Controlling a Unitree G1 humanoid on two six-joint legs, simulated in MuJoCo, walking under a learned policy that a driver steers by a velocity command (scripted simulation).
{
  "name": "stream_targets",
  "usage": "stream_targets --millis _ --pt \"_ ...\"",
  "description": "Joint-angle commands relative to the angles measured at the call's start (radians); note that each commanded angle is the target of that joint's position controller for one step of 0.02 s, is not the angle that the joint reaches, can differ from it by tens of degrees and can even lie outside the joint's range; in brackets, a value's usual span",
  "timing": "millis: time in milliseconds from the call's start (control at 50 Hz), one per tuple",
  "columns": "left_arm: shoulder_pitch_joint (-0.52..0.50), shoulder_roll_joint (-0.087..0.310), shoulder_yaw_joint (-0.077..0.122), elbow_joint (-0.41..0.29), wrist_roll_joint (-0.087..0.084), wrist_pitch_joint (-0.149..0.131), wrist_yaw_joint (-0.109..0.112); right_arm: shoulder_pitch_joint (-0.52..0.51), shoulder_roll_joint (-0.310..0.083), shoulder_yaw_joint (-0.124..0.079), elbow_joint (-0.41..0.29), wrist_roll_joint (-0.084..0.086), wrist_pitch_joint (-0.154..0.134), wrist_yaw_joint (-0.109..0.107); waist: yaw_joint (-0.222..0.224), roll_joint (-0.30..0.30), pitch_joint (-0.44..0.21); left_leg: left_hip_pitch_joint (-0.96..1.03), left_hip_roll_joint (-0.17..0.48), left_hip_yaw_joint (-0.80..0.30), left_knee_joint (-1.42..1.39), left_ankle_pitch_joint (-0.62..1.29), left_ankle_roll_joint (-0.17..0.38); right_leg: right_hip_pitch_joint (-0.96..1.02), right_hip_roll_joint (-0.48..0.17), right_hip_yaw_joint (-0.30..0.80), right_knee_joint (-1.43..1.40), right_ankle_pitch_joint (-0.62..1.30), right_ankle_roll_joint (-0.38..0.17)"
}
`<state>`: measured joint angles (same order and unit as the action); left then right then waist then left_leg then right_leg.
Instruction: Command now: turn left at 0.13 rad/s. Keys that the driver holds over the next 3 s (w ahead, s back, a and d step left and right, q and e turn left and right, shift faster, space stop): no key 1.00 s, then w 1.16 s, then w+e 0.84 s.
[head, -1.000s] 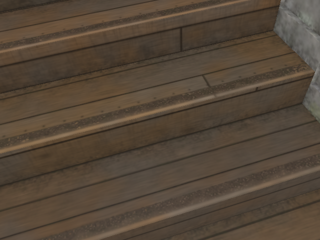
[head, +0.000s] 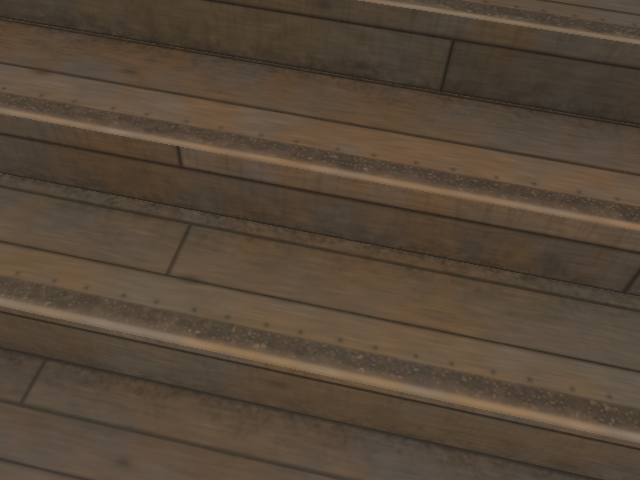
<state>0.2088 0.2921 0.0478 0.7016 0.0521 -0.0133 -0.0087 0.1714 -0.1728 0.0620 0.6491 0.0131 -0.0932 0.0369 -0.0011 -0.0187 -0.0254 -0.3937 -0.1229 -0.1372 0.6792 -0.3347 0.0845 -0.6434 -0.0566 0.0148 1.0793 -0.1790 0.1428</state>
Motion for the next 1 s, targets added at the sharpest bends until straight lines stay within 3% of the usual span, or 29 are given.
stream_targets --millis 20,40,60,80,100,120,140,180,220,260,360,500,520,560,640,660,820,1000 --pt "-0.097 -0.073 -0.046 -0.122 0.003 -0.01 -0.066 0.08 -0.176 -0.069 0.027 0.014 -0.011 0.017 -0.047 0.121 -0.087 0.234 0.325 -0.339 -0.189 0.752 0.199 0.111 -0.018 -0.015 -0.386 -0.073 -0.026" --pt "-0.064 -0.069 -0.049 -0.118 -0.013 -0.015 -0.073 0.04 -0.157 -0.067 0.038 0.02 0.005 0.034 -0.015 0.065 -0.102 0.261 0.335 -0.346 -0.155 0.855 0.198 0.174 -0.027 0.004 -0.551 0.054 -0.042" --pt "-0.051 -0.076 -0.054 -0.11 -0.035 -0.03 -0.071 0.048 -0.12 -0.057 0.067 0.02 0.015 0.057 0.02 0.025 -0.126 0.259 0.299 -0.321 -0.133 0.895 0.149 0.277 -0.026 0.012 -0.699 0.287 -0.093" --pt "-0.047 -0.004 -0.036 -0.106 -0.033 -0.05 -0.063 0.191 -0.114 -0.06 0.102 -0.02 0.014 0.065 -0.047 -0.031 -0.23 0.27 0.189 -0.194 -0.106 0.878 0.039 0.443 -0.068 0.027 -0.535 0.585 -0.203" --pt "-0.087 0.034 -0.023 -0.103 -0.016 -0.05 -0.066 0.235 -0.121 -0.071 0.117 -0.022 0.02 0.067 -0.085 -0.06 -0.265 0.253 0.125 -0.094 -0.115 0.728 -0.017 0.506 -0.076 0.025 -0.469 0.67 -0.252" --pt "-0.072 0.021 -0.018 -0.096 -0.002 -0.037 -0.075 0.157 -0.142 -0.079 0.11 -0.018 0.032 0.068 -0.04 -0.026 -0.219 0.203 0.102 -0.053 -0.126 0.572 -0.024 0.491 -0.054 -0.004 -0.47 0.538 -0.223" --pt "-0.059 -0.007 -0.022 -0.086 -0.003 -0.027 -0.083 0.095 -0.129 -0.081 0.097 -0.019 0.043 0.071 -0.02 -0.026 -0.16 0.134 0.098 -0.041 -0.143 0.434 -0.023 0.479 -0.047 -0.002 -0.492 0.402 -0.195" --pt "-0.063 -0.028 -0.021 -0.083 -0.022 -0.017 -0.097 0.072 -0.109 -0.084 0.098 -0.01 0.054 0.073 -0.018 -0.006 -0.084 -0.003 0.1 -0.045 -0.193 0.139 -0.024 0.513 -0.055 0.023 -0.537 0.182 -0.172" --pt "-0.094 -0.045 -0.023 -0.09 -0.026 -0.024 -0.105 0.052 -0.099 -0.085 0.1 -0.01 0.051 0.061 -0.016 -0.01 -0.056 -0.049 0.096 -0.032 -0.208 0.053 -0.04 0.523 -0.053 0.035 -0.569 0.111 -0.176" --pt "-0.119 -0.066 -0.028 -0.097 -0.03 -0.035 -0.111 0.059 -0.104 -0.09 0.113 -0.005 0.047 0.04 -0.026 -0.006 -0.072 -0.042 0.096 -0.016 -0.201 0.083 -0.062 0.557 -0.045 0.034 -0.56 0.189 -0.185" --pt "-0.124 -0.064 -0.019 -0.101 -0.03 -0.041 -0.11 0.076 -0.114 -0.096 0.13 -0.001 0.045 0.018 -0.024 -0.004 -0.093 -0.061 0.106 0.006 -0.185 0.175 -0.073 0.64 -0.031 0.03 -0.521 0.376 -0.204" --pt "-0.129 -0.069 -0.014 -0.091 -0.026 -0.033 -0.119 0.097 -0.109 -0.095 0.143 -0.002 0.051 0.003 -0.031 -0.007 -0.078 -0.039 0.113 0.022 -0.184 0.189 -0.084 0.62 -0.014 0.03 -0.517 0.385 -0.215" --pt "-0.136 -0.077 -0.018 -0.091 -0.033 -0.032 -0.123 0.115 -0.109 -0.096 0.155 0.0 0.057 -0.001 -0.041 -0.006 -0.081 -0.02 0.121 0.019 -0.192 0.191 -0.093 0.614 -0.017 0.032 -0.518 0.386 -0.21" --pt "-0.132 -0.073 -0.017 -0.085 -0.032 -0.034 -0.127 0.109 -0.108 -0.096 0.156 -0.001 0.063 -0.005 -0.038 -0.009 -0.067 -0.011 0.118 0.021 -0.198 0.187 -0.095 0.596 -0.011 0.028 -0.522 0.362 -0.205" --pt "-0.126 -0.064 -0.017 -0.07 -0.028 -0.032 -0.127 0.102 -0.101 -0.097 0.161 -0.004 0.068 -0.005 -0.038 -0.005 -0.05 0.005 0.114 0.025 -0.217 0.16 -0.097 0.571 -0.003 0.027 -0.542 0.288 -0.2" --pt "-0.115 -0.054 -0.014 -0.062 -0.02 -0.032 -0.124 0.085 -0.099 -0.095 0.151 -0.009 0.065 -0.002 -0.029 -0.006 -0.04 -0.002 0.107 0.029 -0.217 0.146 -0.09 0.564 0.004 0.024 -0.55 0.26 -0.204" --pt "-0.082 -0.052 -0.019 -0.019 -0.027 -0.024 -0.103 0.083 -0.092 -0.098 0.174 -0.017 0.064 0.017 -0.035 0.007 -0.021 0.027 0.111 0.032 -0.244 0.114 -0.091 0.543 0.016 0.023 -0.604 0.161 -0.191" --pt "-0.019 -0.041 -0.025 0.036 -0.025 -0.012 -0.096 0.093 -0.097 -0.102 0.217 -0.022 0.074 0.026 -0.031 0.018 0.0 0.053 0.11 0.038 -0.273 0.125 -0.086 0.548 0.03 0.01 -0.646 0.14 -0.19"
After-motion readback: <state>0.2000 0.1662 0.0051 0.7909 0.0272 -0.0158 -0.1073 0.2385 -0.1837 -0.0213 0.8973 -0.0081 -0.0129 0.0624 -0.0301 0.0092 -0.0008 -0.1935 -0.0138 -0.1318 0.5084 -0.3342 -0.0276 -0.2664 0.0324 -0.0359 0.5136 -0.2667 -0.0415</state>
